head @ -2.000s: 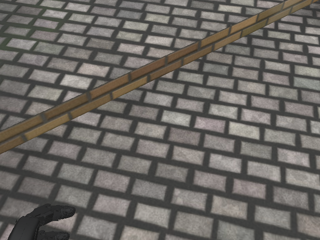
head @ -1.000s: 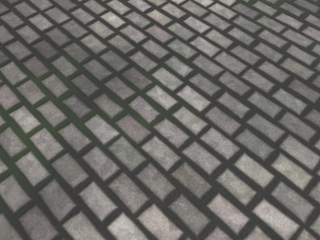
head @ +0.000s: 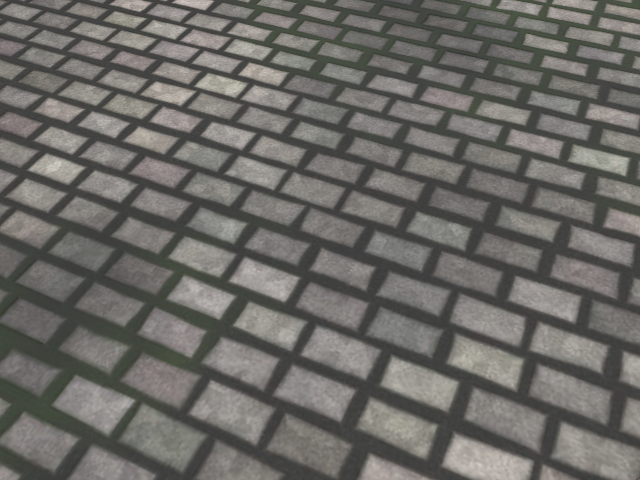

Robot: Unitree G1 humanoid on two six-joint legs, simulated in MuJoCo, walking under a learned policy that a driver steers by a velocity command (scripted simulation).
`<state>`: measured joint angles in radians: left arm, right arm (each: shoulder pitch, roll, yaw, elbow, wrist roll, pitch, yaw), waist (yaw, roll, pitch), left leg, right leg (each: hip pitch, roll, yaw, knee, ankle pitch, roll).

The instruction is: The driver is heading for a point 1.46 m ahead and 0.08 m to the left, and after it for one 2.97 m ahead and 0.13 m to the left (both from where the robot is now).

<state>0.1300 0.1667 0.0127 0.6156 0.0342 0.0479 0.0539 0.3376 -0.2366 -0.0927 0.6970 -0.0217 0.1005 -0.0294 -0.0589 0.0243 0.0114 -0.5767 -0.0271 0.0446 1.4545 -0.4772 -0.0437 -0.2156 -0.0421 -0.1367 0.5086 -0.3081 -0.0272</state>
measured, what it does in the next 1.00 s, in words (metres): steps on the spot: left foot, then right foot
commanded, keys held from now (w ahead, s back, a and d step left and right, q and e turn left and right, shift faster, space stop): q+shift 0.20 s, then shift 0.06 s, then e+shift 0.58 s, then shift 0.04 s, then q+shift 0.12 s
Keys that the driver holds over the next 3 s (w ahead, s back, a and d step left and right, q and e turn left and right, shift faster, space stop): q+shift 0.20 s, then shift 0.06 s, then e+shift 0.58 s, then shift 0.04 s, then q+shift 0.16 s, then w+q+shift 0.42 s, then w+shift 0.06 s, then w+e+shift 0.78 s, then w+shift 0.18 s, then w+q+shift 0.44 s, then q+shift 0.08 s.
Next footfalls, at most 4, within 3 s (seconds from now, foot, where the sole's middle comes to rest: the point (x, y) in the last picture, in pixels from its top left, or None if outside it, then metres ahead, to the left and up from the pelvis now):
0.24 left None -0.04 0.12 -0.77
0.78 right None -0.08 -0.07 -0.77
1.48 left None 0.05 0.14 -0.77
1.88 right None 0.40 0.13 -0.63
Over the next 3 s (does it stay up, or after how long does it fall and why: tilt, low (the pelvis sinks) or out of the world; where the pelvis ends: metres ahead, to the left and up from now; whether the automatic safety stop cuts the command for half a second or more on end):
stays up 1.30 0.06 0.12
